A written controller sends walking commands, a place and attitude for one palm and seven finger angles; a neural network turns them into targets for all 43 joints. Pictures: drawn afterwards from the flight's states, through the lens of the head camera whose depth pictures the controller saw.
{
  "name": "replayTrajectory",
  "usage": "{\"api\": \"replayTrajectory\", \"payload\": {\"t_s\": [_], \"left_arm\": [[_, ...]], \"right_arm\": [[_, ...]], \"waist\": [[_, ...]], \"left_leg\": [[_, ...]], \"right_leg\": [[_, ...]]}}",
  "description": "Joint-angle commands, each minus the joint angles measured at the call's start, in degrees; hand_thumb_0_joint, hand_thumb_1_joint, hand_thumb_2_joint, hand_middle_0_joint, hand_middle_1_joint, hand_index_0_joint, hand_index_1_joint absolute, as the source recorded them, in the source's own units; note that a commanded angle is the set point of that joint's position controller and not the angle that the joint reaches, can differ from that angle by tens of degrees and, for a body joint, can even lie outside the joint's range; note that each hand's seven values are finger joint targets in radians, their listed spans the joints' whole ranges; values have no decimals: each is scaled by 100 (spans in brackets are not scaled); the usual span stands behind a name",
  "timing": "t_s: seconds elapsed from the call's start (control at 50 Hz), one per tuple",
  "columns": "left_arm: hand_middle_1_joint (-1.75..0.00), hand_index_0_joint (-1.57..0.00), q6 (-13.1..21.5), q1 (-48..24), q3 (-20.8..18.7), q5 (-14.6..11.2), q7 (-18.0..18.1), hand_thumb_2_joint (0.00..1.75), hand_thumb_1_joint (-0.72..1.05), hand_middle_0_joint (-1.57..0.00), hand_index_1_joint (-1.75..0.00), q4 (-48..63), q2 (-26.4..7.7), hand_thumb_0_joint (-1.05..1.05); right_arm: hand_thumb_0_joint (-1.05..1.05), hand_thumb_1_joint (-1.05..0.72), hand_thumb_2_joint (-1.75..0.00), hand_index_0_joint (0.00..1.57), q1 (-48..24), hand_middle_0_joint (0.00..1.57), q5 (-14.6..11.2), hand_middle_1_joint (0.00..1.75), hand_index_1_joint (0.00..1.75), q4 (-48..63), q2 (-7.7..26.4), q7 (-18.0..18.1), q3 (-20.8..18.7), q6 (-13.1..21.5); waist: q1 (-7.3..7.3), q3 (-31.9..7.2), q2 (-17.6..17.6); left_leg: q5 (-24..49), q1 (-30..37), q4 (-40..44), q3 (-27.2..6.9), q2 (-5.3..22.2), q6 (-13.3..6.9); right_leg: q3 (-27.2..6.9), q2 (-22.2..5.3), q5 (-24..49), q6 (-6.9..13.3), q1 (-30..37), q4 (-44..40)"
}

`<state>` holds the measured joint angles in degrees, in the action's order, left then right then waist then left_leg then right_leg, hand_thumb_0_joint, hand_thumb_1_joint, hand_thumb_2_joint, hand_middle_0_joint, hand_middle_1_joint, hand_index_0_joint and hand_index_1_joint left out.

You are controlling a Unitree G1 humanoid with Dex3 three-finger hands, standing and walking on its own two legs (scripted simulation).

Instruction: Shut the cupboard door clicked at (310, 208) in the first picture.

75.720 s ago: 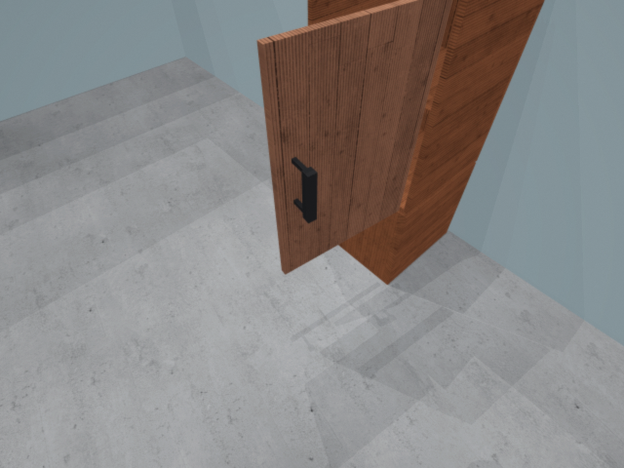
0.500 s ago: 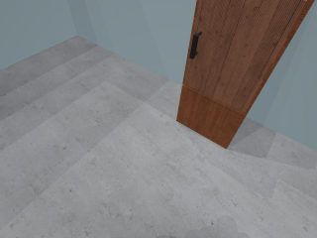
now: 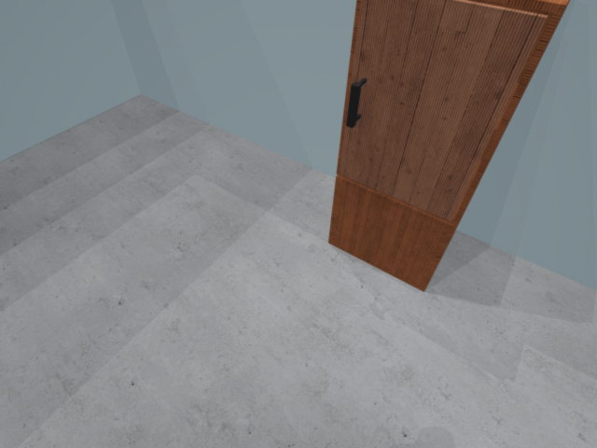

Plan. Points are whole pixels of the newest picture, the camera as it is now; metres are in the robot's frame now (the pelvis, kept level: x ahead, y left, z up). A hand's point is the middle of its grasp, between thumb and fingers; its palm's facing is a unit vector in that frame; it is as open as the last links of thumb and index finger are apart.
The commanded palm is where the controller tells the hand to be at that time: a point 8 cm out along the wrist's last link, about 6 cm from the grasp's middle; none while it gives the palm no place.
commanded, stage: let the arm hang, fingers relaxed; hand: left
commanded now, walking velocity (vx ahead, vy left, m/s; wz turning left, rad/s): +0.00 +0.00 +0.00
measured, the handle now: (357, 102) +1.02 -0.13 -0.04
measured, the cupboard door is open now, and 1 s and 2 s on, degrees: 0 0 0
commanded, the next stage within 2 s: look to check the result in 0.12 s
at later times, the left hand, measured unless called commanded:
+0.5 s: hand out of the picture +0.02 +0.20 -0.17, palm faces +0.00 -0.97 -0.24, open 7.4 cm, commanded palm none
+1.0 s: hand out of the picture +0.08 +0.22 -0.16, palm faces -0.01 -0.96 -0.30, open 7.4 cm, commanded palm none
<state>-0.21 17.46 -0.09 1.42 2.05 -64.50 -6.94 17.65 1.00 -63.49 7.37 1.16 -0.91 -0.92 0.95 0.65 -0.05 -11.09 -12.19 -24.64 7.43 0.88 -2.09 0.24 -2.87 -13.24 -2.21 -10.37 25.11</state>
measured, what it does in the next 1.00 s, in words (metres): stands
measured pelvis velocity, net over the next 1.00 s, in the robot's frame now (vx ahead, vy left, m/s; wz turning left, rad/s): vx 0.03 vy -0.01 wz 0.02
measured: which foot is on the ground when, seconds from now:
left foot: down 0.00-1.00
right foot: down 0.00-1.00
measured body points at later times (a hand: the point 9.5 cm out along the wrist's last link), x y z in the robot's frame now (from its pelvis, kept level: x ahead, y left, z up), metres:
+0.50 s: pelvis +0.02 +0.00 +0.00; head +0.03 +0.00 +0.45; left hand +0.03 +0.25 -0.15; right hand +0.03 -0.25 -0.15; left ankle +0.03 +0.10 -0.74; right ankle +0.00 -0.14 -0.74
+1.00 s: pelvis +0.03 -0.01 +0.01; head +0.05 -0.01 +0.46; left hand +0.08 +0.27 -0.14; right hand +0.10 -0.28 -0.14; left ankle +0.03 +0.10 -0.74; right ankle +0.00 -0.14 -0.74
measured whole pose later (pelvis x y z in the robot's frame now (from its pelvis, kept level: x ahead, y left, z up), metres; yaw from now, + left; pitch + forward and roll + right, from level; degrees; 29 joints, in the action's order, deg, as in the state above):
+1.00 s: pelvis +0.03 -0.01 +0.01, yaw +1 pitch -1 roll +0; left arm 0.6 9.0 -0.6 1.1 0.6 -64.6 -16.0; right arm 8.1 0.9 -63.5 16.4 0.4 -0.8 -0.1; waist 0.7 2.6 -0.2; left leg -11.1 -7.4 -19.5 6.2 0.9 -1.1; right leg 1.6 -2.5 -12.9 -1.7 -4.4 18.4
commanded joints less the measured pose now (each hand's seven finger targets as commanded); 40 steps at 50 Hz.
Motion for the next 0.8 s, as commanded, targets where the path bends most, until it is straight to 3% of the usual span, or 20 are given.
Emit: {"api": "replayTrajectory", "payload": {"t_s": [0.0,0.4,0.6,0.66,0.78], "left_arm": [[-30,-20,62,496,-158,-33,5,90,90,-20,-30,88,-669,0],[-30,-20,122,-38,-211,-42,-42,90,90,-20,-30,109,-1215,0],[-30,-20,128,-396,-231,-39,-80,90,90,-20,-30,164,-1508,0],[-30,-20,153,-473,-249,-40,-84,90,90,-20,-30,192,-1609,0],[-30,-20,171,-647,-248,-48,-90,90,90,-20,-30,210,-1741,0]], "right_arm": [[0,-90,-90,20,350,20,-23,30,30,127,630,53,-99,105],[0,-90,-90,20,-212,20,-39,30,30,173,1220,48,-155,167],[0,-90,-90,20,-626,20,-34,30,30,222,1537,21,-162,191],[0,-90,-90,20,-684,20,-44,30,30,262,1636,18,-166,209],[0,-90,-90,20,-867,20,-38,30,30,262,1756,10,-165,208]], "waist": [[-46,559,-29],[-39,230,85],[-54,209,-31],[-59,-13,24],[-40,-22,54]], "left_leg": [[-478,4,729,-745,514,-28],[334,465,681,-769,621,-42],[454,537,828,-805,659,-13],[829,645,755,-819,675,-23],[1041,750,765,-820,698,7]], "right_leg": [[-250,-203,29,296,-510,-581],[-271,-300,499,324,-142,-719],[-258,-345,604,300,6,-816],[-258,-368,884,313,175,-813],[-241,-411,1095,314,235,-864]]}}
